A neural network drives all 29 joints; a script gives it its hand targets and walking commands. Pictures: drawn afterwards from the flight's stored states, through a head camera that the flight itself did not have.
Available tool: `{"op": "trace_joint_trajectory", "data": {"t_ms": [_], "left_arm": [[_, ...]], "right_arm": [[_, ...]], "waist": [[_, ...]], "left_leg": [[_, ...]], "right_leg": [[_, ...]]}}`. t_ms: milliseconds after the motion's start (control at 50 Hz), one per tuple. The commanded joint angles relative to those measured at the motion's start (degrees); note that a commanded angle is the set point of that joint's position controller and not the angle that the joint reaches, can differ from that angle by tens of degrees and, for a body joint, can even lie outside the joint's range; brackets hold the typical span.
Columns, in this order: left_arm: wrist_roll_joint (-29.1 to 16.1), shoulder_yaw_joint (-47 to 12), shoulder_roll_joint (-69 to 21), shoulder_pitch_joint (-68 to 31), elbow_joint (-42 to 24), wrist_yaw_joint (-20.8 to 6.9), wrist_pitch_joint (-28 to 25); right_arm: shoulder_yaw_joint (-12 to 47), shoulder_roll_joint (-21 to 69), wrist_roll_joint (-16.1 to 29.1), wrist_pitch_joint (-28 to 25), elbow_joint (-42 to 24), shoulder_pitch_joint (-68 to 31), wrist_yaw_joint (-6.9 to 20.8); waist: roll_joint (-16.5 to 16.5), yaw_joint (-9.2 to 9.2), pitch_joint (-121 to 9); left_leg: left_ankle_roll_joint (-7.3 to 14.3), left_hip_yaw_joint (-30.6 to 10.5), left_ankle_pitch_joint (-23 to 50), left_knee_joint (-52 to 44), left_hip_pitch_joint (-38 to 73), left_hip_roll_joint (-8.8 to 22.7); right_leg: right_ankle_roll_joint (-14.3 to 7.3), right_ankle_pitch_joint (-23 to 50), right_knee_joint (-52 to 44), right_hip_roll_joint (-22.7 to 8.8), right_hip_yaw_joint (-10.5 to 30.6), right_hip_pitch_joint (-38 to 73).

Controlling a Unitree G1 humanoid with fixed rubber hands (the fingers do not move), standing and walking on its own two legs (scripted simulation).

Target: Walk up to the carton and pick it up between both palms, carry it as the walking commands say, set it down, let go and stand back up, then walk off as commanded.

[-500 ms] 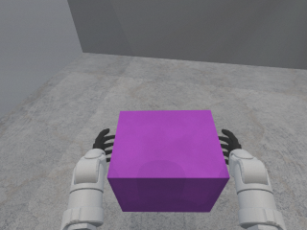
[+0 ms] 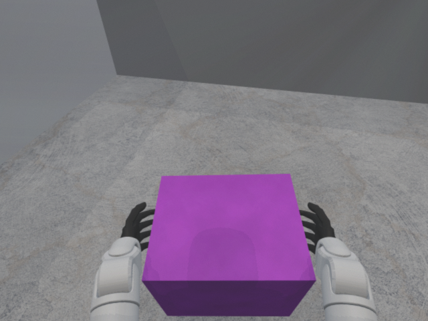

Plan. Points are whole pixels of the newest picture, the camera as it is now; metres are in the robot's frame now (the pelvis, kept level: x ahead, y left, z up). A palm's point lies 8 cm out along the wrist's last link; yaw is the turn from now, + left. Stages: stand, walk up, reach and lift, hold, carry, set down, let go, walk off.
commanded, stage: hold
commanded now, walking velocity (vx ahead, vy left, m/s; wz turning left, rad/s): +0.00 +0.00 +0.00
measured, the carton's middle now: (226, 247) +0.30 +0.01 -0.04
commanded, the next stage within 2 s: set down in 0.56 s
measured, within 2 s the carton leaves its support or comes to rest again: neither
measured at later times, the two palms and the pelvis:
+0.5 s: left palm (131, 233) +0.28 +0.19 +0.04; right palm (321, 235) +0.28 -0.16 +0.05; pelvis +0.00 +0.01 +0.00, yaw +0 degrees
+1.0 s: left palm (141, 240) +0.29 +0.19 +0.00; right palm (314, 244) +0.30 -0.17 -0.01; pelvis +0.01 +0.01 -0.01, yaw +0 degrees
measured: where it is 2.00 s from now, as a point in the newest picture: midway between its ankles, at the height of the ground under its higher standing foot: outside the picture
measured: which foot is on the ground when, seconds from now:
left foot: down 0.00-1.00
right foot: down 0.00-1.00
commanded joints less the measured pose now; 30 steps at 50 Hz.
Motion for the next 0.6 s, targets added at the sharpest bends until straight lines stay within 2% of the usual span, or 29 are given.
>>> {"op": "trace_joint_trajectory", "data": {"t_ms": [0,80,200,360,540,560,580], "left_arm": [[-10.21,-29.67,-38.80,-31.63,1.21,-12.17,-0.64],[-8.87,-25.41,-39.91,-34.12,6.96,-13.04,-0.25],[-8.47,-23.53,-42.42,-36.02,10.50,-14.04,-0.37],[-9.40,-26.45,-44.56,-34.54,7.26,-14.21,-1.17],[-9.60,-28.68,-44.26,-30.06,2.98,-12.97,-0.84],[-9.06,-31.16,-47.63,-32.88,3.61,-12.48,0.22],[-8.75,-30.40,-47.60,-33.01,4.55,-12.38,0.05]], "right_arm": [[30.60,41.45,11.64,-0.53,-0.70,-30.35,12.28],[27.54,42.75,10.54,0.18,4.20,-33.75,12.97],[25.40,45.21,10.22,0.08,7.61,-36.21,13.94],[27.72,46.48,11.16,-0.52,4.72,-34.48,14.27],[29.66,44.51,11.76,-0.38,1.36,-30.07,14.38],[27.56,42.59,10.71,-0.31,5.90,-30.23,14.78],[27.10,42.09,10.57,-0.62,5.49,-31.42,15.03]], "waist": [[0.30,-0.68,-8.01],[0.17,0.05,-6.81],[0.48,0.06,-7.84],[0.97,-0.53,-11.03],[1.12,-0.67,-11.20],[5.40,-2.43,-9.08],[4.49,-2.23,-8.43]], "left_leg": [[2.65,-6.73,-2.10,-4.24,-4.53,-1.48],[2.97,-6.71,-4.23,-5.06,-5.67,-0.95],[2.73,-6.69,-1.44,-5.09,-5.48,-0.78],[2.13,-7.06,4.59,-4.77,-4.31,-0.92],[1.44,-7.30,8.80,-5.40,-3.28,-0.92],[0.13,-7.62,5.67,-4.65,-2.65,-2.23],[0.27,-7.69,3.90,-4.76,-3.34,-2.17]], "right_leg": [[0.14,-4.99,-3.89,0.43,9.11,6.10],[0.17,-7.10,-4.28,0.30,8.89,6.54],[0.41,-3.89,-4.34,0.34,8.66,7.40],[0.60,2.67,-4.01,0.70,8.63,9.31],[0.53,5.95,-4.15,1.27,8.54,10.22],[0.50,5.29,-3.12,2.61,7.21,10.58],[0.42,3.67,-3.08,2.75,7.09,10.13]]}}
